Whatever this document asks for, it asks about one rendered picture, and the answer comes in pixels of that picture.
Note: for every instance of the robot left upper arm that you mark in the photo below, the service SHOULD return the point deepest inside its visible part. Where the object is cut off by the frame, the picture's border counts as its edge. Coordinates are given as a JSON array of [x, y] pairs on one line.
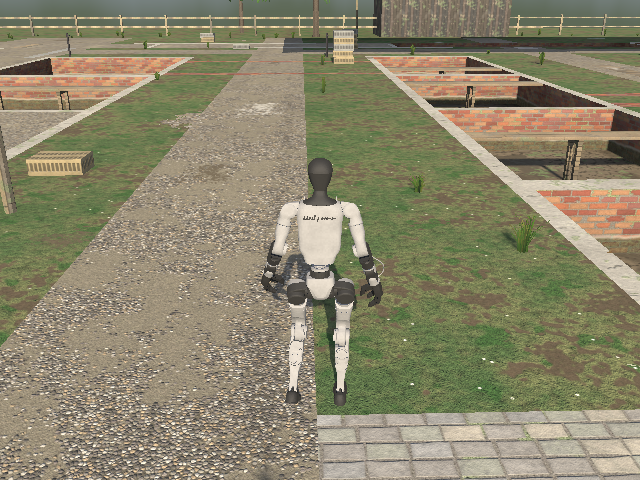
[[288, 211]]

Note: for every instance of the robot right hand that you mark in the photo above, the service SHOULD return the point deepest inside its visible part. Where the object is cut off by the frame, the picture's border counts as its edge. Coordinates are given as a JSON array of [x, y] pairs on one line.
[[376, 290]]

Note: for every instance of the robot right forearm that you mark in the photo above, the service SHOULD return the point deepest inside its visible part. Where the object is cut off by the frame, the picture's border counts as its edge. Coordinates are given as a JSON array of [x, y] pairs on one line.
[[369, 268]]

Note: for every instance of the left robot thigh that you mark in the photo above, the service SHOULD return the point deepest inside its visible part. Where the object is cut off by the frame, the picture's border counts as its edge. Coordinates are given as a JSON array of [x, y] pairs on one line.
[[297, 298]]

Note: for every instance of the robot right upper arm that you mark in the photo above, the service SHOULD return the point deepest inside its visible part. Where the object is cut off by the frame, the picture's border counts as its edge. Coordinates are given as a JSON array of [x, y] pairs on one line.
[[351, 211]]

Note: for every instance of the robot head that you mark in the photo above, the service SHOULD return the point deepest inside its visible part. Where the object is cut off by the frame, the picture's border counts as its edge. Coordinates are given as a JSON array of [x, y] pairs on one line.
[[320, 173]]

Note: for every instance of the robot left forearm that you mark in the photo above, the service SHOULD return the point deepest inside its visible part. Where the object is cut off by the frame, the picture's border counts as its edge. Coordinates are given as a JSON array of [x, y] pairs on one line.
[[271, 263]]

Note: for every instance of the robot left hand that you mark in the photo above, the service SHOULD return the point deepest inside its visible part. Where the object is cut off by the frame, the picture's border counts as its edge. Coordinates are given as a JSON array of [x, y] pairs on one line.
[[265, 282]]

